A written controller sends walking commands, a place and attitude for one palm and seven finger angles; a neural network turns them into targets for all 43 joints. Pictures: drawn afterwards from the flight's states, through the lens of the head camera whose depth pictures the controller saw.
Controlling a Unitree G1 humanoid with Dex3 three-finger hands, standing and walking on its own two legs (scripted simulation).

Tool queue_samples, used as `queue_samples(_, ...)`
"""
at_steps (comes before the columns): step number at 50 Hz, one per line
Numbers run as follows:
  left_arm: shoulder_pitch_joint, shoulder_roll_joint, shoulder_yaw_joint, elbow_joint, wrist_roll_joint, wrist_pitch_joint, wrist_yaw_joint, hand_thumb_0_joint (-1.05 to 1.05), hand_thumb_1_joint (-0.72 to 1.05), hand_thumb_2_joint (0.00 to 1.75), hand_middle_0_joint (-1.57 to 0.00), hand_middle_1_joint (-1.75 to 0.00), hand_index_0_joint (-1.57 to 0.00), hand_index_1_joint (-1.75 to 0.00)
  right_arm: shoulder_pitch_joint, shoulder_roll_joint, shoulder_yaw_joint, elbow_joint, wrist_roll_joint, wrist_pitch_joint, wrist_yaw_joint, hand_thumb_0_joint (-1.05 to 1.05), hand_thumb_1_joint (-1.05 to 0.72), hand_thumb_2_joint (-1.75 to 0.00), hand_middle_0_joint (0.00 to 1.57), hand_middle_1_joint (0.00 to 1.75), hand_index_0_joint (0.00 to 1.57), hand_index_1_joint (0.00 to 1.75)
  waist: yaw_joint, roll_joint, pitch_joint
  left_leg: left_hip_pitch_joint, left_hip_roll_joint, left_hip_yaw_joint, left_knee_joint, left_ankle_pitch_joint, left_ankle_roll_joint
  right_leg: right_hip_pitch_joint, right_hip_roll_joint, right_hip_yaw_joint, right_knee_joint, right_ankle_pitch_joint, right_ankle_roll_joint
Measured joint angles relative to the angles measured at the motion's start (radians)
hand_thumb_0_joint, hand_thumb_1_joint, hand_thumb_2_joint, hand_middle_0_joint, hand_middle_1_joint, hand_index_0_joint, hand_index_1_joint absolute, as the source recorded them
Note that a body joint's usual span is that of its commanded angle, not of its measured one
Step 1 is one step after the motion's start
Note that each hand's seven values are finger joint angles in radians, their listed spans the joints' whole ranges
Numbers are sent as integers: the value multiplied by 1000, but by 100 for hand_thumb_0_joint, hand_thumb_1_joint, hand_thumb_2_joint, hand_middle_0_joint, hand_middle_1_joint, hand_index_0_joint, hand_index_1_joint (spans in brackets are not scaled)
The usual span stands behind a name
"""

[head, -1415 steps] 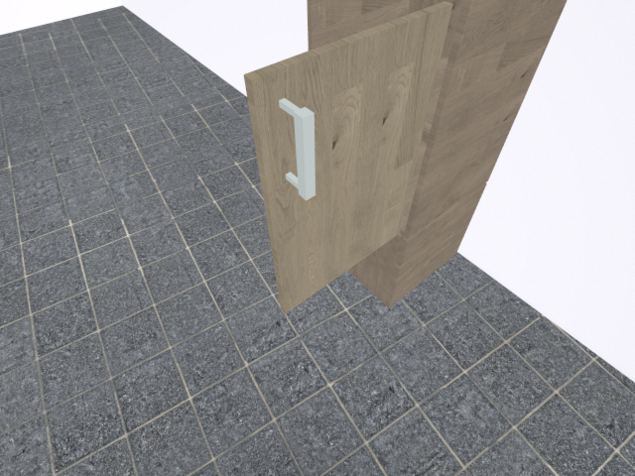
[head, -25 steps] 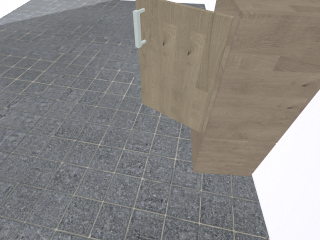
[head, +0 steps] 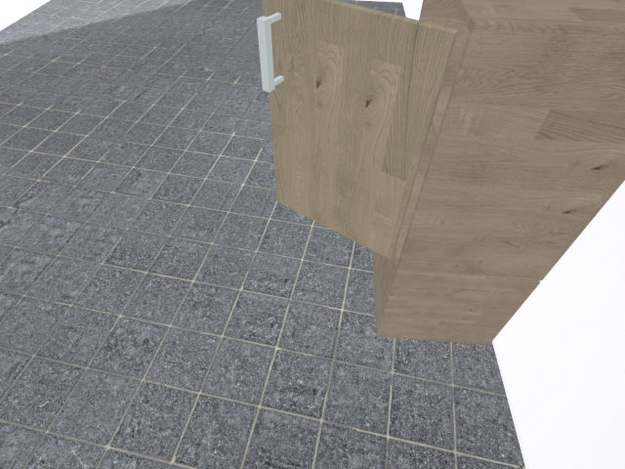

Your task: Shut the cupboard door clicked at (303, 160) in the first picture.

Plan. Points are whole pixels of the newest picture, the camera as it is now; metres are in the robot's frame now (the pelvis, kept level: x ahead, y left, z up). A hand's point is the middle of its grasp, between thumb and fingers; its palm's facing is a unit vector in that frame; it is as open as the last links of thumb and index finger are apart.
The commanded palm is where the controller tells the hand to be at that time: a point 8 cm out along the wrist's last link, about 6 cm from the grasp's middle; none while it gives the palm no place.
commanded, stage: walk to a spot facing it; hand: left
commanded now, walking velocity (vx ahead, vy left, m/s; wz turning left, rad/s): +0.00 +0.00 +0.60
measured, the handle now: (272, 53) +0.88 +0.14 +0.13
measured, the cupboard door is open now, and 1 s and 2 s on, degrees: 60 60 60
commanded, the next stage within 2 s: none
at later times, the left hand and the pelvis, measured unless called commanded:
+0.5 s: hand out of the picture +0.03 +0.24 -0.17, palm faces +0.28 -0.93 -0.25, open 7.4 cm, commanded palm none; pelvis -0.02 +0.01 +0.00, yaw +16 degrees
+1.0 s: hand out of the picture -0.10 +0.17 -0.18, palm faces +0.61 -0.75 -0.27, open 7.4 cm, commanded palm none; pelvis -0.01 -0.02 -0.02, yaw +39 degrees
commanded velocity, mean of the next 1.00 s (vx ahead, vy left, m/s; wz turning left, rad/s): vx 0.00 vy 0.00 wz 0.60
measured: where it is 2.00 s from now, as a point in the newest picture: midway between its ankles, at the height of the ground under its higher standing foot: outside the picture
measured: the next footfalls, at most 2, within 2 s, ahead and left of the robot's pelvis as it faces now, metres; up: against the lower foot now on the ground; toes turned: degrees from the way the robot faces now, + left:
right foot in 0.70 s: +0.06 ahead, -0.14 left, +0.00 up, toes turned +26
left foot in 1.02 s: -0.06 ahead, +0.11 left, +0.00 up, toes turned +43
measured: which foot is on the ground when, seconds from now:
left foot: down 0.00-0.68, up 0.70-1.00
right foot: down 0.00-0.24, up 0.26-0.68, down 0.70-1.00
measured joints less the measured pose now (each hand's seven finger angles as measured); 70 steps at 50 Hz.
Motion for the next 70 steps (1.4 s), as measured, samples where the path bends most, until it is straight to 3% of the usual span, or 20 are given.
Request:
queue_samples(6,-17,5,24,-45,4,13,4,0,90,90,-20,-30,-20,-30,12,-2,-14,-27,-2,20,9,1,-91,-90,20,30,20,30,-7,7,9,-67,-13,-39,112,-42,0,-30,-5,-48,79,-49,-2)
queue_samples(11,-40,25,44,-98,16,25,5,0,90,90,-20,-30,-20,-30,24,-9,-36,-64,-6,46,25,1,-91,-90,20,30,20,30,-23,-5,35,-130,17,48,291,-167,-9,-36,-34,-131,189,-130,11)
queue_samples(13,-56,37,51,-120,11,31,3,0,90,90,-20,-30,-20,-30,21,-15,-39,-87,-12,42,30,1,-91,-90,20,30,20,30,-18,-27,46,-138,1,64,285,-96,32,-79,-71,-143,290,-168,25)
queue_samples(16,-88,53,56,-146,9,56,4,0,90,90,-20,-30,-20,-30,-8,-25,-39,-119,-20,33,26,1,-91,-90,20,30,20,30,-17,-32,55,-152,-22,60,267,-120,75,-218,-54,-46,550,-257,23)
queue_samples(20,-133,76,65,-185,16,56,-7,0,90,90,-20,-30,-20,-30,-29,-37,-38,-157,-23,22,21,1,-91,-90,20,30,20,30,-23,-18,45,-142,-39,20,139,-32,73,-346,-32,21,674,-149,35)
queue_samples(27,-181,107,67,-259,20,45,-15,0,90,90,-20,-30,-20,-30,-47,-67,-52,-192,-22,28,28,1,-90,-90,20,30,20,30,-29,15,24,-137,-51,-82,7,70,56,-370,-12,59,543,-105,59)
queue_samples(33,-175,113,56,-294,14,44,-14,0,90,90,-20,-30,-20,-30,-53,-94,-74,-215,-23,54,36,1,-90,-90,20,30,20,30,-35,38,14,-167,-81,-175,12,93,21,-247,29,53,257,-101,42)
queue_samples(35,-142,127,55,-312,21,33,-13,0,90,90,-20,-30,-20,-30,-52,-91,-86,-222,-15,65,38,1,-90,-90,20,30,20,30,-18,2,-2,-231,-123,-162,122,-41,-9,-195,4,72,91,-70,-1)
queue_samples(36,-138,119,53,-304,23,36,-7,0,90,90,-20,-30,-20,-30,-62,-100,-94,-220,-16,68,38,1,-90,-90,20,30,20,30,-13,13,10,-276,-125,-149,252,-142,-23,-203,3,63,105,-22,-7)
queue_samples(39,-115,94,48,-274,22,47,2,0,90,90,-20,-30,-20,-30,-68,-119,-105,-227,-19,71,47,1,-91,-90,20,30,20,30,-19,37,40,-354,-96,-77,605,-236,-39,-178,-14,21,121,1,0)
queue_samples(41,-98,88,47,-261,22,42,3,0,90,90,-20,-30,-20,-30,-67,-114,-101,-232,-14,68,55,1,-91,-90,20,30,20,30,-26,23,55,-345,-59,-30,678,-244,-49,-157,-39,-3,119,-9,5)
queue_samples(48,-68,76,40,-264,24,17,-9,0,90,90,-20,-30,-21,-30,-95,-87,-68,-224,-3,70,67,1,-91,-90,19,30,20,30,-9,-28,94,-159,18,52,371,-277,-47,-138,-129,-109,186,-75,30)
queue_samples(51,-42,81,44,-267,16,20,-13,0,90,90,-20,-30,-21,-30,-114,-86,-58,-236,-6,51,70,1,-91,-90,20,30,20,30,4,-34,85,-71,23,60,175,-90,-16,-183,-158,-143,299,-128,52)
queue_samples(52,-45,89,46,-262,13,29,-13,0,90,90,-21,-30,-21,-30,-127,-79,-58,-237,-8,43,67,1,-91,-90,20,30,20,30,10,-46,91,-83,14,57,199,-93,-4,-218,-162,-120,384,-189,61)
queue_samples(55,-64,105,55,-240,11,64,-5,0,90,90,-20,-30,-21,-30,-146,-60,-49,-250,-14,25,52,1,-91,-90,20,30,20,30,18,-56,95,-88,5,36,223,-169,2,-320,-118,-38,607,-264,65)
queue_samples(57,-84,107,59,-238,9,74,-8,0,90,90,-20,-30,-20,-30,-144,-56,-44,-257,-18,22,41,1,-91,-90,20,30,20,30,14,-43,90,-80,3,6,195,-160,-4,-359,-92,-18,649,-238,68)
queue_samples(62,-109,96,59,-275,11,51,-29,0,90,90,-20,-30,-20,-30,-127,-66,-41,-254,-24,35,37,1,-90,-90,20,30,20,30,10,6,62,-70,5,-67,161,-133,-16,-326,-43,-12,431,-163,64)
queue_samples(64,-94,99,57,-297,19,26,-39,0,90,90,-20,-30,-20,-30,-107,-69,-46,-251,-21,44,40,1,-90,-90,20,30,20,30,10,11,34,-94,-7,-91,211,-181,-13,-260,-33,-21,262,-140,57)
queue_samples(67,-75,87,51,-309,28,-2,-32,0,90,90,-20,-30,-20,-30,-93,-82,-63,-235,-18,58,47,1,-90,-90,20,30,20,30,18,17,22,-203,-32,-86,508,-340,-9,-241,-50,-55,249,-44,10)
queue_samples(70,-34,64,50,-281,27,-13,-23,0,90,90,-20,-30,-20,-30,-92,-90,-76,-223,-24,65,65,1,-91,-90,20,30,20,30,14,19,10,-302,-17,-42,752,-247,-19,-180,-66,-90,182,-40,8)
